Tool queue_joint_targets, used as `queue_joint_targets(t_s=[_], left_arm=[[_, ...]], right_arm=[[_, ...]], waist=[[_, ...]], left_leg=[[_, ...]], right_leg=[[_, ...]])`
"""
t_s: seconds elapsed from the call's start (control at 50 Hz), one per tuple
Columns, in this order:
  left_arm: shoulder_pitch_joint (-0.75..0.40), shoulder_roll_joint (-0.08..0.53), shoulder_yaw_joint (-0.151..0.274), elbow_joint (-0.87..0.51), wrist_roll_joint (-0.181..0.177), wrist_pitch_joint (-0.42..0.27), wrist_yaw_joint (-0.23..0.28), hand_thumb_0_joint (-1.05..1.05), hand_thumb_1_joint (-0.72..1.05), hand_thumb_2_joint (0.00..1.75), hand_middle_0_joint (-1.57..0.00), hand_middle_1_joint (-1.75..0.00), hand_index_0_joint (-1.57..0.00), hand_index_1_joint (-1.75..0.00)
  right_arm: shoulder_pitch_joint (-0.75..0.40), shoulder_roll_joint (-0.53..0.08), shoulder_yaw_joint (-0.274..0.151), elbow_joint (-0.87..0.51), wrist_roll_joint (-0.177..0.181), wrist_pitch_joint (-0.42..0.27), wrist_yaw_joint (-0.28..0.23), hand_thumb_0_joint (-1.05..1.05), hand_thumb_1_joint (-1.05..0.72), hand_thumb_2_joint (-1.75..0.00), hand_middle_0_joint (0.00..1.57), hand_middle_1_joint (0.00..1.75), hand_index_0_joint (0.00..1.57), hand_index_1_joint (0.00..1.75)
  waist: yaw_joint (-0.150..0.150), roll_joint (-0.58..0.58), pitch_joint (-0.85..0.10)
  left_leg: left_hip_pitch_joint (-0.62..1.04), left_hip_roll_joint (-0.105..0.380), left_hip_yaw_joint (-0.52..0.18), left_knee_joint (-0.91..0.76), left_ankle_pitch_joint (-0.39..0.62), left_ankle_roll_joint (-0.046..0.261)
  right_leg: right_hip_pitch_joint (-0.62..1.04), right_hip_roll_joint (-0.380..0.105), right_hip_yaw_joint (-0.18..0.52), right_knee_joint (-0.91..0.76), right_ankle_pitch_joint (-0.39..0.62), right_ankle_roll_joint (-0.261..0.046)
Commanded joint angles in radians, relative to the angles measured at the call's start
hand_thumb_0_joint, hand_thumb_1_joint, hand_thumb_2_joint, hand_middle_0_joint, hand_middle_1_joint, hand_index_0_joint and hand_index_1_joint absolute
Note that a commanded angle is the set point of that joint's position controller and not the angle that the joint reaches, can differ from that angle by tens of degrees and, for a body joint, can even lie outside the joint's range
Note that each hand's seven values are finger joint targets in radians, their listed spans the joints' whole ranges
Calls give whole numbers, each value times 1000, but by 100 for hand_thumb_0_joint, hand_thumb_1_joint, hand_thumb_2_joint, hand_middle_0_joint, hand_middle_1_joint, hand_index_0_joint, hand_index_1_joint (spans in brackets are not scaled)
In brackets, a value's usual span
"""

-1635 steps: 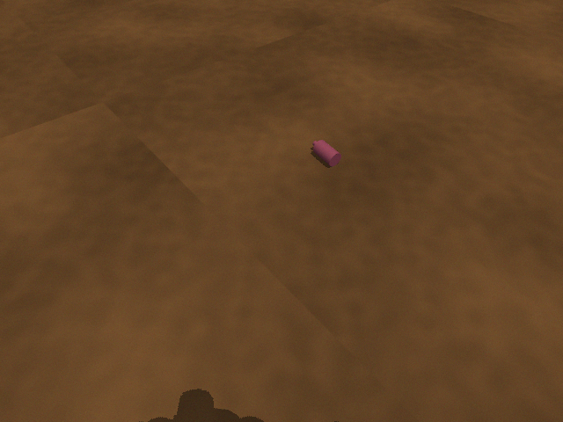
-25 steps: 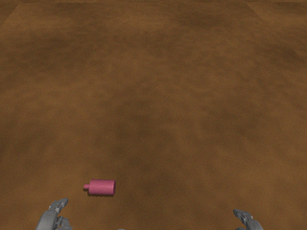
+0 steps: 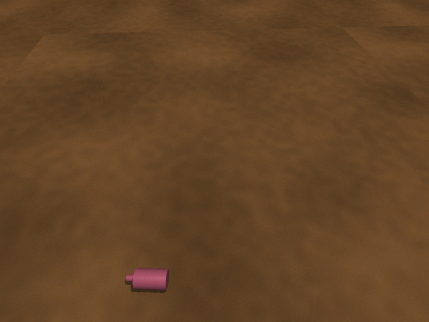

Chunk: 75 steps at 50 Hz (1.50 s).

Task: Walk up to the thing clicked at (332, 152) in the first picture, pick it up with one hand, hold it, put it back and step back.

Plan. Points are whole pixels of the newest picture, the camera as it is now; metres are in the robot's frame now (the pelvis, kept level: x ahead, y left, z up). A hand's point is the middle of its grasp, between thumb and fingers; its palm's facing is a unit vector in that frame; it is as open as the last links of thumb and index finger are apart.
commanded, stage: stand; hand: left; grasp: from above
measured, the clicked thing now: (147, 278) +0.45 +0.29 -0.73
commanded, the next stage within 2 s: step back in 1.82 s
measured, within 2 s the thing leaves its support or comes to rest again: neither
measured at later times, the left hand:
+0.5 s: hand out of the picture +0.05 +0.22 -0.15, palm faces +0.01 -0.94 -0.34, open 7.3 cm
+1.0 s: hand out of the picture +0.08 +0.22 -0.15, palm faces +0.01 -0.94 -0.34, open 7.3 cm
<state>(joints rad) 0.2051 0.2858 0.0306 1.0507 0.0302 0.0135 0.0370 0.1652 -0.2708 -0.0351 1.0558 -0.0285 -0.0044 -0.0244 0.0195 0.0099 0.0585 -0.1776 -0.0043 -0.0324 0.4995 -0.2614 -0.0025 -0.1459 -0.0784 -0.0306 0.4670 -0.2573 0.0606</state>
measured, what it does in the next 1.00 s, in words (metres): stands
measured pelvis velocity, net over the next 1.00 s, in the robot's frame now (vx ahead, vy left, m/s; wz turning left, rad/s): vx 0.01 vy -0.03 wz -0.01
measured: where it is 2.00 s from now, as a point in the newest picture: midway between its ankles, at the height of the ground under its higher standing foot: outside the picture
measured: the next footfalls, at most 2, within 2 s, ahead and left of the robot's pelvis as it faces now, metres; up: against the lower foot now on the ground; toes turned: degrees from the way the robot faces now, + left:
none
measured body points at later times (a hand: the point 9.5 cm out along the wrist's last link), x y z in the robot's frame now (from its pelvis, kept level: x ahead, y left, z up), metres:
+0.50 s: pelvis +0.00 -0.02 +0.01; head +0.01 -0.03 +0.46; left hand +0.05 +0.27 -0.13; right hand +0.05 -0.31 -0.14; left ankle +0.01 +0.12 -0.74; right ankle +0.00 -0.16 -0.74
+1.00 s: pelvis +0.01 -0.03 +0.01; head +0.01 -0.03 +0.46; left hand +0.08 +0.27 -0.12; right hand +0.07 -0.32 -0.13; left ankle +0.01 +0.12 -0.74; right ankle +0.00 -0.16 -0.74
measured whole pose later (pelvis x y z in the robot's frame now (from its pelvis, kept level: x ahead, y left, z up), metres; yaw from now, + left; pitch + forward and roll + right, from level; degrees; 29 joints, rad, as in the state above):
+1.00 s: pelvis +0.01 -0.03 +0.01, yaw -1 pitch -3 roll +0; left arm 0.10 0.32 0.03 1.14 0.02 0.00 0.01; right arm 0.12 -0.32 -0.01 1.13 -0.02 -0.01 -0.02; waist 0.00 0.02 0.06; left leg -0.10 0.04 -0.03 0.34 -0.19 -0.04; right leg -0.09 -0.04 -0.04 0.35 -0.20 0.02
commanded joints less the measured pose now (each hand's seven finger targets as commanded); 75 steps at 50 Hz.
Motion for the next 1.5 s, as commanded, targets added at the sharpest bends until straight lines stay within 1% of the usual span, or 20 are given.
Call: queue_joint_targets(t_s=[0.0,0.02,0.06,0.24,0.3,0.4,0.46,0.58,0.64,0.68,0.72,0.76,0.84,0.88,0.96,1.02,1.1,1.22,1.24,1.48], left_arm=[[-37,185,39,-26,1,-19,6,0,90,90,-20,-30,-20,-30],[-39,188,39,-18,1,-18,6,0,90,90,-20,-30,-20,-30],[-40,192,38,-7,1,-20,3,0,90,90,-20,-30,-20,-30],[-70,215,39,19,-1,-29,-2,0,90,90,-20,-30,-20,-30],[-81,217,38,19,-3,-34,-3,0,90,90,-20,-30,-20,-30],[-85,227,39,33,-7,-32,-6,0,90,90,-20,-30,-20,-30],[-95,226,41,33,-12,-35,-5,0,90,90,-20,-30,-20,-30],[-105,227,43,38,-17,-34,-5,0,90,90,-20,-30,-20,-30],[-115,227,42,38,-14,-33,-7,0,90,90,-20,-30,-20,-30],[-120,224,41,42,-13,-29,-9,0,90,90,-20,-30,-20,-30],[-125,226,41,42,-13,-29,-9,0,90,90,-20,-30,-20,-30],[-122,224,38,45,-12,-31,-11,0,90,90,-20,-30,-20,-30],[-139,235,42,41,-14,-33,-13,0,90,90,-20,-30,-20,-30],[-135,233,38,42,-14,-33,-15,0,90,90,-20,-30,-20,-30],[-148,243,41,38,-12,-33,-16,0,90,90,-20,-30,-20,-30],[-142,241,39,40,-15,-32,-19,0,90,90,-20,-30,-20,-30],[-141,245,38,35,-16,-36,-18,0,90,90,-20,-30,-20,-30],[-141,248,35,39,-16,-36,-18,0,90,90,-20,-30,-20,-30],[-139,248,35,36,-17,-37,-19,0,90,90,-20,-30,-20,-30],[-131,248,30,33,-19,-41,-21,0,90,90,-20,-30,-20,-30]], right_arm=[[-37,-207,-41,-40,3,-20,-10,0,-90,-90,20,30,20,30],[-37,-208,-41,-35,2,-17,-9,0,-90,-90,20,30,20,30],[-42,-206,-39,-28,2,-15,-7,0,-90,-90,20,30,20,30],[-52,-207,-34,-6,4,-11,2,0,-90,-90,20,30,20,30],[-45,-208,-31,4,4,-12,2,0,-90,-90,20,30,20,30],[-47,-220,-24,14,7,-12,2,0,-90,-90,20,30,20,30],[-39,-219,-18,15,6,-16,0,0,-90,-90,20,30,20,30],[-40,-238,-15,22,8,-19,-5,0,-90,-90,20,30,20,30],[-52,-243,-13,24,9,-18,-6,0,-90,-90,20,30,20,30],[-62,-239,-10,25,9,-17,-6,0,-90,-90,20,30,20,30],[-59,-245,-12,26,10,-16,-7,0,-90,-90,20,30,20,30],[-64,-245,-11,27,10,-15,-4,0,-90,-90,20,30,20,30],[-68,-244,-10,27,10,-19,-1,0,-90,-90,20,30,20,30],[-80,-246,-10,28,11,-18,1,0,-90,-90,20,30,20,30],[-82,-248,-12,26,9,-21,1,0,-90,-90,20,30,20,30],[-87,-251,-10,31,10,-22,2,0,-90,-90,20,30,20,30],[-83,-251,-10,27,10,-25,3,0,-90,-90,20,30,20,30],[-79,-258,-10,33,11,-19,4,0,-90,-90,20,30,20,30],[-81,-261,-9,31,10,-20,3,0,-90,-90,20,30,20,30],[-82,-264,-6,36,13,-22,7,0,-90,-90,20,30,20,30]], waist=[[-4,26,-19],[-4,18,-11],[-4,12,7],[-9,-30,10],[-11,-15,-12],[-7,-2,-13],[-11,-10,-54],[-8,-7,-76],[-9,2,-71],[-9,-7,-49],[-10,-5,-59],[-11,-9,-38],[-15,-10,-52],[-10,-2,-38],[-15,-2,-63],[-12,11,-49],[-13,-12,-83],[-17,-14,-72],[-15,-9,-80],[-14,-9,-69]], left_leg=[[-11,95,-89,-166,107,24],[-28,95,-92,-179,57,24],[-25,91,-90,-193,37,21],[1,86,-72,-181,59,13],[9,93,-67,-176,106,13],[4,95,-67,-187,99,9],[33,106,-58,-173,207,14],[61,116,-51,-167,302,10],[61,119,-49,-173,306,8],[55,116,-51,-188,240,4],[55,120,-49,-183,251,9],[53,116,-49,-194,212,6],[56,119,-44,-196,230,7],[54,118,-48,-207,193,5],[63,123,-48,-208,223,5],[49,120,-47,-214,197,4],[80,130,-47,-200,285,8],[59,124,-44,-206,231,7],[70,129,-40,-199,250,9],[75,131,-44,-205,262,6]], right_leg=[[14,-34,36,-97,82,-60],[18,-33,32,-103,61,-59],[6,-32,34,-118,49,-58],[-6,-43,57,-180,-10,-60],[18,-49,60,-175,35,-64],[33,-45,62,-175,54,-65],[67,-54,60,-160,177,-66],[91,-53,54,-149,263,-66],[87,-52,52,-153,259,-63],[62,-45,49,-168,184,-61],[74,-50,53,-168,207,-62],[53,-45,52,-182,164,-60],[66,-49,58,-178,195,-64],[46,-45,56,-187,141,-65],[56,-45,55,-177,157,-71],[57,-45,58,-175,149,-70],[68,-51,54,-165,221,-71],[67,-49,55,-177,178,-69],[69,-56,63,-173,210,-71],[61,-55,60,-177,214,-71]])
